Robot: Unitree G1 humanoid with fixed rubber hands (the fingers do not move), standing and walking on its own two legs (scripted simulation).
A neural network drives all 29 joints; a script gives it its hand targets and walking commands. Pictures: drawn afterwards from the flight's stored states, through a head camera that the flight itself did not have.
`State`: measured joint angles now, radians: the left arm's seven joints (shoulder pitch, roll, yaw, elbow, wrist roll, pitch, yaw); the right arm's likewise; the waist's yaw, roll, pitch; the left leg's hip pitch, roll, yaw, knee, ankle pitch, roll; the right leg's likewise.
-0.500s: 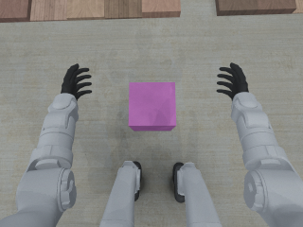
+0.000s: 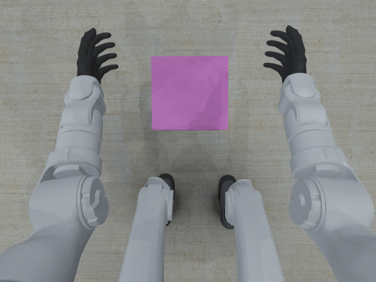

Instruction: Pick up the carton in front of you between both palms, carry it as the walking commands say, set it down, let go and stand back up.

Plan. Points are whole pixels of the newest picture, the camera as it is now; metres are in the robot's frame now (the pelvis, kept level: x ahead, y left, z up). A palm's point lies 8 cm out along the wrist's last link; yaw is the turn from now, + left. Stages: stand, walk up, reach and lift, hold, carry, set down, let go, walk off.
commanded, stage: reach and lift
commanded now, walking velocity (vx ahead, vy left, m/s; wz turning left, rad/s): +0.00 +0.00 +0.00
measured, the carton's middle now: (189, 99) +0.48 +0.03 -0.46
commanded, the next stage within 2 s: none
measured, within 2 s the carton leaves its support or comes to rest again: leaves its support in 1.44 s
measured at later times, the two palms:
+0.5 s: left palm (125, 94) +0.47 +0.21 -0.35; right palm (256, 93) +0.49 -0.16 -0.35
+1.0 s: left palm (131, 92) +0.48 +0.21 -0.38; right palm (247, 93) +0.49 -0.14 -0.38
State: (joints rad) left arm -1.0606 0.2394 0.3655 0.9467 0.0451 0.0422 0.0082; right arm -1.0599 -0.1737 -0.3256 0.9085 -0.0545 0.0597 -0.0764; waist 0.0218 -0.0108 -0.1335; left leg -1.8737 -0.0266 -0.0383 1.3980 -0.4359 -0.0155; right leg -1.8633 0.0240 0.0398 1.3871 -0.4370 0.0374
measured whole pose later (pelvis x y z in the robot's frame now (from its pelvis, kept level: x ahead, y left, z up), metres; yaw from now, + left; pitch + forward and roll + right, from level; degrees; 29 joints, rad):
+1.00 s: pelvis -0.05 +0.00 -0.21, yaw +0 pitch +38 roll -2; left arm -1.44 0.39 0.06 1.19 -0.23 0.01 0.08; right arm -1.42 -0.28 -0.09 1.13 0.21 0.03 -0.15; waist 0.02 -0.01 0.32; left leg -2.29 -0.03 -0.04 2.19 -0.57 -0.02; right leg -2.27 0.04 0.03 2.17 -0.58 0.06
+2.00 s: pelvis -0.05 -0.01 -0.10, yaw +1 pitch +43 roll -1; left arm -1.11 0.06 0.48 0.78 0.24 0.36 0.02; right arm -1.09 0.03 -0.53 0.74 -0.23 0.34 -0.06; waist 0.02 -0.03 -0.15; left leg -2.07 -0.11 -0.09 1.80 -0.47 -0.06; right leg -2.05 0.12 0.08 1.80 -0.50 0.08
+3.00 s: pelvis +0.05 -0.01 +0.16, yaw +3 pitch +14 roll +0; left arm -0.35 -0.12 0.32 0.54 0.21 0.37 0.02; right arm -0.33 0.16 -0.32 0.51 -0.21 0.35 -0.04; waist 0.00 -0.01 -0.17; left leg -0.67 -0.07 -0.14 0.74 -0.32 -0.02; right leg -0.66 0.07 0.14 0.75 -0.34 0.02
